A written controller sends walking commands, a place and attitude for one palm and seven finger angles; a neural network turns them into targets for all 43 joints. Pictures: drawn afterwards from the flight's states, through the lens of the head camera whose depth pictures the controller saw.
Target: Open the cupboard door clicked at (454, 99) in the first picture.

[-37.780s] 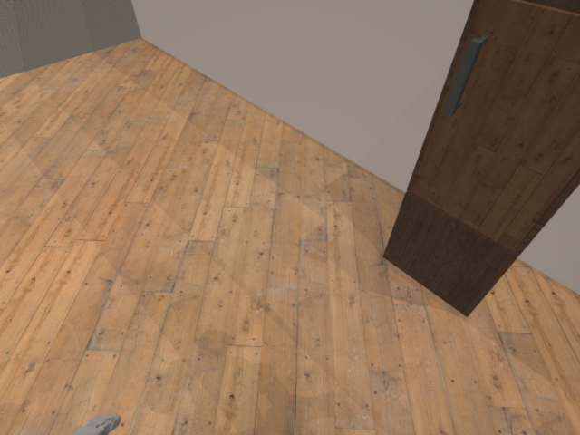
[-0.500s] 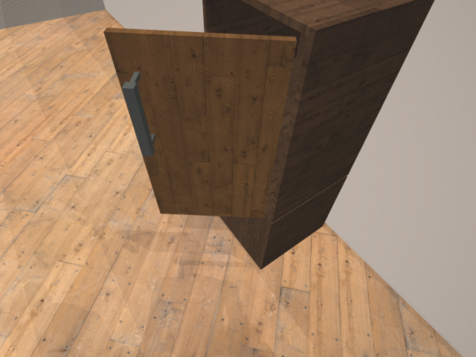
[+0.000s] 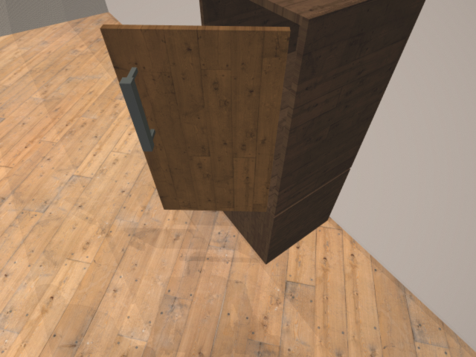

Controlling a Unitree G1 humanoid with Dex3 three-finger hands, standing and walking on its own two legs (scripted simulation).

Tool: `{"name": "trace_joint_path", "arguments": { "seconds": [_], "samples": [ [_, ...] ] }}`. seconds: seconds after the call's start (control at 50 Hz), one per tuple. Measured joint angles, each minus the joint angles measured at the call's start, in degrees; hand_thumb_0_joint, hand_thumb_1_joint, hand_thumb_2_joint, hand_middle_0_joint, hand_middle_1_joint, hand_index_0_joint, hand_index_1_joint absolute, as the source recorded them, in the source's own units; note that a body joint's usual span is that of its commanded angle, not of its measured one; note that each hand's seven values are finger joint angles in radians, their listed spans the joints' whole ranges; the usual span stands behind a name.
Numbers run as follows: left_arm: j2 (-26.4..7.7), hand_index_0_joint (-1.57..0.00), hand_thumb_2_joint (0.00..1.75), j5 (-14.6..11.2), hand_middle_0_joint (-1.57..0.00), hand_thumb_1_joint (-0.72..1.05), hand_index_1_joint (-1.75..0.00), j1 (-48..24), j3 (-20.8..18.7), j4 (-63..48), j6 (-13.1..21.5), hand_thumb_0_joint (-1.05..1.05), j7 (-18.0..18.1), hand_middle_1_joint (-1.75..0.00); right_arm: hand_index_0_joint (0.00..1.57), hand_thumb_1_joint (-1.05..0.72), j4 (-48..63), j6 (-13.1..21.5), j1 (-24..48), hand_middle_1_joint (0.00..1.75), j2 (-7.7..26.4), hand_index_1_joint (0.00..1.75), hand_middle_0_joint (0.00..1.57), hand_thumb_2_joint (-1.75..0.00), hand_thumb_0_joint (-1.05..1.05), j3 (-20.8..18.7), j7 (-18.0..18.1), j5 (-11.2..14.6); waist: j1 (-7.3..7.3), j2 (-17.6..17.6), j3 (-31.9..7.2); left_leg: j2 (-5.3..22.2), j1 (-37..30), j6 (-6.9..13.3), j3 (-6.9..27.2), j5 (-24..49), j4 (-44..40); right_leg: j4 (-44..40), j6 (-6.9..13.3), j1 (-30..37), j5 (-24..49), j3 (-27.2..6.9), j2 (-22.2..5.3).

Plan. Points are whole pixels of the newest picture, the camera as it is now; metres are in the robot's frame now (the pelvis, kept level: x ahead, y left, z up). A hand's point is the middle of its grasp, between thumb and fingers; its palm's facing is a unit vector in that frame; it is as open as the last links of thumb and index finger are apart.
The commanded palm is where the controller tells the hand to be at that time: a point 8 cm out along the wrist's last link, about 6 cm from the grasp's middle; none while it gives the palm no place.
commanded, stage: look again from close up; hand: left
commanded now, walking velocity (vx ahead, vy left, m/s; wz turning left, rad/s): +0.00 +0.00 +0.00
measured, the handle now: (141, 111) +0.57 +0.25 +0.09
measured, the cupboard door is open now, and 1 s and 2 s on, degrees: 53 53 53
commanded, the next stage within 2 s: shuffle to correct the standing spot in 0.36 s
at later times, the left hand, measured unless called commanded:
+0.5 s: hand out of the picture -0.02 +0.15 -0.17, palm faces +0.00 -0.98 -0.20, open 7.3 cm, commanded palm none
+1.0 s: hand out of the picture +0.07 +0.18 -0.18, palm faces +0.02 -0.97 -0.23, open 7.3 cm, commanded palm none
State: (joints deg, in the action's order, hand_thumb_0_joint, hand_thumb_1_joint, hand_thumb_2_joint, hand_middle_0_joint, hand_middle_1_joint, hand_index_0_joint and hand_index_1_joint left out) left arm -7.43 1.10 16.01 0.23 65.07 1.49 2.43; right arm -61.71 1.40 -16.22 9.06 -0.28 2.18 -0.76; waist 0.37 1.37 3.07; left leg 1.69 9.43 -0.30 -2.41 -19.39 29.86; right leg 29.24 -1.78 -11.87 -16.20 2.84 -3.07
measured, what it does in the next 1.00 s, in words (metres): stands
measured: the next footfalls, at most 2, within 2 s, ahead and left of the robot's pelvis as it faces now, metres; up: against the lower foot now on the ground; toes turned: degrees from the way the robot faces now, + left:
none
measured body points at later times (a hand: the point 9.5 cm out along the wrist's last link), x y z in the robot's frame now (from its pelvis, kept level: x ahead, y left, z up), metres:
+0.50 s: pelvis -0.02 -0.02 +0.00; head -0.01 -0.04 +0.45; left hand -0.02 +0.20 -0.15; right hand -0.04 -0.24 -0.17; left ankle -0.04 +0.12 -0.74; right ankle -0.01 -0.14 -0.74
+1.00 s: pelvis +0.05 +0.00 -0.01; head +0.08 -0.02 +0.44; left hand +0.07 +0.23 -0.16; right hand +0.01 -0.20 -0.18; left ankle -0.04 +0.12 -0.73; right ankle +0.01 -0.11 -0.73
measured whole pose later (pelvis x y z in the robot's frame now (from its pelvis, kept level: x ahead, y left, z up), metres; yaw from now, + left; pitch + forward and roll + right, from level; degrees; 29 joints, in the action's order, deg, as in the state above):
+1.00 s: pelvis +0.05 +0.00 -0.01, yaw -1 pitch +1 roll +1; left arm -8.6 0.9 14.5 -1.8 61.3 2.2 1.8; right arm -63.0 1.0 -19.1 7.1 0.3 2.6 -0.1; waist 0.5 1.1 2.8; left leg 0.8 9.3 -0.6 -4.1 -22.4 34.9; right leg 36.3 0.9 -14.4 -22.0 5.2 -2.8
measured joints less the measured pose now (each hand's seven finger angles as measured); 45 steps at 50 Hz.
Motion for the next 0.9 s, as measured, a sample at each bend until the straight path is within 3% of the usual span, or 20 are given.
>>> {"name": "trace_joint_path", "arguments": {
  "seconds": [0.22,0.54,0.66,0.74,0.8,0.86,0.9],
  "samples": [
    [-1.66,-0.2,0.9,-0.1,-0.2,0.91,-0.3,-0.51,-0.18,-1.77,-1.19,0.0,-0.88,-0.3,0.2,-0.93,0.31,-0.81,-1.1,0.29,0.48,0.3,0.2,-0.9,0.02,0.88,-0.52,-0.17,-0.03,0.99,-1.91,-0.76,-0.99,-0.03,-1.02,1.56,-1.14,2.11,0.23,-0.9,0.06,-1.18,-0.68],
    [-0.49,-0.2,0.9,-0.06,-0.2,0.91,-0.3,0.5,-0.19,-1.69,-1.12,0.0,-1.56,-0.3,0.2,-0.91,-1.83,-0.91,-2.39,0.29,-0.15,0.3,0.2,-0.9,0.01,1.05,-0.81,-0.26,-0.27,-0.49,-0.62,0.62,0.67,-1.46,-0.44,2.88,-2.07,1.76,1.81,-2.72,0.79,-0.49,0.69],
    [0.22,-0.21,0.9,0.3,-0.2,0.91,-0.3,2.09,-1.02,-2.24,-1.2,0.0,-1.82,-0.3,0.2,-0.91,-1.85,-1.62,-3.49,0.29,0.43,0.3,0.2,-0.9,0.01,0.47,-1.21,-0.53,-0.83,-0.29,-1.41,1.16,2.27,0.05,0.38,-0.73,2.57,3.42,1.89,-2.67,-1.34,0.29,1.1],
    [-0.02,-0.21,0.9,0.48,-0.2,0.91,-0.3,3.09,-1.83,-2.39,-1.55,0.0,-1.87,-0.3,0.2,-0.91,-1.46,-1.04,-3.81,0.29,0.29,0.3,0.2,-0.9,0.01,0.21,-1.21,-0.58,-1.2,-1.78,-1.76,0.33,1.63,-0.76,-0.25,-1.8,2.79,4.65,1.25,-2.67,-2.91,-0.4,0.18],
    [-0.54,-0.21,0.9,0.66,-0.2,0.91,-0.3,3.17,-2.23,-2.44,-2.07,0.0,-1.93,-0.3,0.2,-0.91,-0.54,0.1,-4.43,0.29,-0.11,0.3,0.2,-0.9,0.01,0.26,-1.0,-0.69,-1.24,-2.62,-1.8,-0.48,0.9,0.1,-1.27,-2.92,2.74,7.8,2.78,-3.68,-6.22,-1.08,-0.49],
    [-1.02,-0.2,0.9,0.69,-0.2,0.91,-0.3,2.2,-2.33,-2.72,-1.98,0.0,-1.86,-0.3,0.2,-0.91,-0.04,0.69,-4.74,0.29,-0.75,0.3,0.2,-0.9,0.01,0.43,-0.47,-0.77,-0.95,-2.19,-1.15,-0.61,-0.34,0.64,-2.24,-3.76,2.17,11.86,3.72,-5.28,-10.68,0.45,0.0],
    [-1.45,-0.2,0.9,0.42,-0.2,0.91,-0.3,1.11,-2.5,-3.32,-1.2,0.0,-1.79,-0.3,0.2,-0.91,-0.07,0.76,-4.82,0.29,-1.4,0.3,0.2,-0.9,0.01,0.77,-0.14,-0.59,-0.63,-2.22,-0.41,-1.11,-0.88,0.43,-2.51,-4.32,2.35,8.21,3.89,-4.37,-3.77,1.23,0.28]
  ]
}}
